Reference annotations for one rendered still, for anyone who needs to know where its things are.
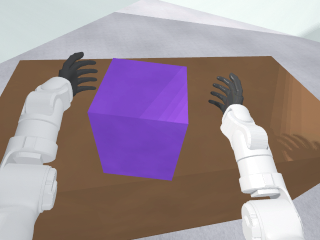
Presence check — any robot right upper arm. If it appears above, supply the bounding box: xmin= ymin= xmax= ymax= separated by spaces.
xmin=241 ymin=198 xmax=305 ymax=240

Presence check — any robot left hand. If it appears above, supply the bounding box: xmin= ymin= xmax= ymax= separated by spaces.
xmin=58 ymin=52 xmax=98 ymax=97

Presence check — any robot left upper arm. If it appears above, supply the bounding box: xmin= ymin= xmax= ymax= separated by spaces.
xmin=0 ymin=163 xmax=57 ymax=240

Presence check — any robot right hand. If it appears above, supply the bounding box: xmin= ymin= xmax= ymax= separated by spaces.
xmin=208 ymin=72 xmax=244 ymax=115

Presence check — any carton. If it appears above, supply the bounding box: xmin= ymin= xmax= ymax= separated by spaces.
xmin=87 ymin=58 xmax=189 ymax=181

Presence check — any right robot forearm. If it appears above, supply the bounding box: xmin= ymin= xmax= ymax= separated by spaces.
xmin=220 ymin=104 xmax=304 ymax=237

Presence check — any left robot forearm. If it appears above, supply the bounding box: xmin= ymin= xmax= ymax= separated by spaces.
xmin=0 ymin=77 xmax=73 ymax=173

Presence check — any pedestal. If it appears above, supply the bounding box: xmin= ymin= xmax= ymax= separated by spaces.
xmin=0 ymin=56 xmax=320 ymax=240

